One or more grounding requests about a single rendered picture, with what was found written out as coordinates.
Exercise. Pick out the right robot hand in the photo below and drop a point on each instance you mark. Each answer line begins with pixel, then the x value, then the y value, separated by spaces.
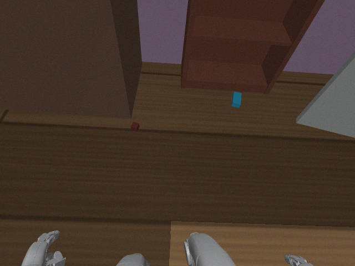
pixel 296 261

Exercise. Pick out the left robot hand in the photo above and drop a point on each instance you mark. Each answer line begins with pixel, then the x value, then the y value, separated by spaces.
pixel 37 252

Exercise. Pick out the bookshelf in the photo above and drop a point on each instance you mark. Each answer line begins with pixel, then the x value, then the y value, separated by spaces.
pixel 242 45

